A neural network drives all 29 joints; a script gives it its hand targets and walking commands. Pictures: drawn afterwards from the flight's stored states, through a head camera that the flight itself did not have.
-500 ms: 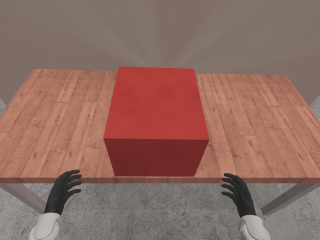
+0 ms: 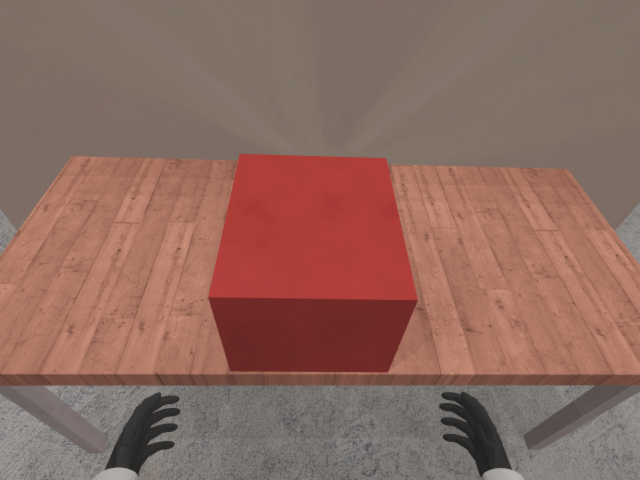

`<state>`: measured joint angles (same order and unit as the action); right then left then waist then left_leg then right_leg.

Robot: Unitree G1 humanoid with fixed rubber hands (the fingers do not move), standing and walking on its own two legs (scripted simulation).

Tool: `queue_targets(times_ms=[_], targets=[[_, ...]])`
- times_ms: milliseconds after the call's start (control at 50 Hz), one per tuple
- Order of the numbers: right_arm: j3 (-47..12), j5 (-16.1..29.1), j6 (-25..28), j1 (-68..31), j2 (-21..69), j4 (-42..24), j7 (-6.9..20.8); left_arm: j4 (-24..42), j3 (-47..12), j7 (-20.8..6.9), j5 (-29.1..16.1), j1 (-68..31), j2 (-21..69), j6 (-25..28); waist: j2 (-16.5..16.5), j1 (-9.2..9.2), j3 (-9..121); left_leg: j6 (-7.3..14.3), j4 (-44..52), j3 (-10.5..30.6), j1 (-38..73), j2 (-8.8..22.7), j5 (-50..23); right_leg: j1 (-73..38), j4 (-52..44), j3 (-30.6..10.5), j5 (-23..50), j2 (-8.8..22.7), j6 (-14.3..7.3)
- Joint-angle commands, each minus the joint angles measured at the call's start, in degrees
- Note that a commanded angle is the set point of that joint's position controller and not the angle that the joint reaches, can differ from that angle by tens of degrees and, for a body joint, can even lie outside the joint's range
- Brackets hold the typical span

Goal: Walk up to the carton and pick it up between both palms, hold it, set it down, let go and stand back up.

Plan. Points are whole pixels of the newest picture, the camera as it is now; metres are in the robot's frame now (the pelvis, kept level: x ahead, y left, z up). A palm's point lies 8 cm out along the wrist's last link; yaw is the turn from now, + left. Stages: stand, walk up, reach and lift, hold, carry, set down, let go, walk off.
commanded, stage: set down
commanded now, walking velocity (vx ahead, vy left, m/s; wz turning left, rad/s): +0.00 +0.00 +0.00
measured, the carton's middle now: (311, 260) +0.49 +0.01 -0.05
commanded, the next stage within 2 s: let go in 0.48 s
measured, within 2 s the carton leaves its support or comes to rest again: neither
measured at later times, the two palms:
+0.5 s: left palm out of the picture +0.15 +0.23 -0.08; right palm out of the picture +0.15 -0.23 -0.08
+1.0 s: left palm out of the picture +0.15 +0.23 -0.08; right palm out of the picture +0.14 -0.23 -0.08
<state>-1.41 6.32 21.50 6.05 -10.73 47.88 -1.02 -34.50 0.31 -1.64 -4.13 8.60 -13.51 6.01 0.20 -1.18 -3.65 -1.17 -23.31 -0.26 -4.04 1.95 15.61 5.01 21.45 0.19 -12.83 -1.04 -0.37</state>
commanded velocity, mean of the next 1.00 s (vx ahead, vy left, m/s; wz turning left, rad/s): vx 0.00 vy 0.00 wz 0.00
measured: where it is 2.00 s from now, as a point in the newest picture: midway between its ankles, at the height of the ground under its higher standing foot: outside the picture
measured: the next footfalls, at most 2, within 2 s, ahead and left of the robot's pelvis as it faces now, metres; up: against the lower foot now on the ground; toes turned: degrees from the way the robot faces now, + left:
none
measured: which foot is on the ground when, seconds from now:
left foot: down 0.00-1.00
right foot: down 0.00-1.00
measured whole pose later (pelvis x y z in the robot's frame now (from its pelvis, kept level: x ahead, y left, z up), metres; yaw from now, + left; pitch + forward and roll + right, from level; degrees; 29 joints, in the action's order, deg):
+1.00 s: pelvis -0.01 +0.00 +0.00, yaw -1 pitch -4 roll -1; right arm 3.0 -1.5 11.5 9.7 -11.2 40.8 1.4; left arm -28.4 0.1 0.9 -0.1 10.2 -11.4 -7.8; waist 0.2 -0.7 -5.6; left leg -0.8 -22.7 -1.8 -3.7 1.9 14.6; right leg 5.2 21.3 -0.1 -11.7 -0.7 -0.2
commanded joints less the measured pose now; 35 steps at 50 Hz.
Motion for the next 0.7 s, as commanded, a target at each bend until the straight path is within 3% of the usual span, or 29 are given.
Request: queue_targets(times_ms=[0, 280, 500, 680], targets=[[1.9, -1.7, -0.9, -1.7, -5.4, -5.9, -0.2, 9.5, 2.0, 0.0, 2.3, -1.6, -4.5, -3.1, -1.4, 0.58, 5.2, -2.0, 1.9, -2.6, 5.2, -2.6, -22.8, -0.4, -4.4, 1.9, 13.6, -1.2, -0.4], [4.5, -7.3, -7.7, -1.9, -4.5, -10.6, 1.1, 12.1, 1.4, 2.2, 3.7, -3.0, -4.3, -10.9, -0.8, 0.97, 2.7, -0.8, 4.7, -4.1, 0.1, -2.1, -11.9, -0.9, -5.2, 2.0, 5.2, -0.1, -0.2], [5.2, -7.7, -7.5, -0.5, -5.8, -10.3, 1.9, 12.0, 1.7, 2.6, 4.2, -2.3, -3.8, -12.2, -0.7, 0.99, 5.3, -1.0, 3.6, -4.2, 1.0, -2.1, -15.4, -2.1, -4.0, 1.8, 10.5, -0.3, -0.3], [5.6, -7.8, -8.0, -0.6, -6.3, -11.5, 1.9, 11.8, 1.5, 2.3, 4.0, -2.7, -3.2, -12.6, 0.2, 0.63, 3.4, -0.8, 3.8, -4.4, 0.3, -2.1, -13.6, -1.0, -4.0, 1.8, 8.6, -0.3, -0.5]])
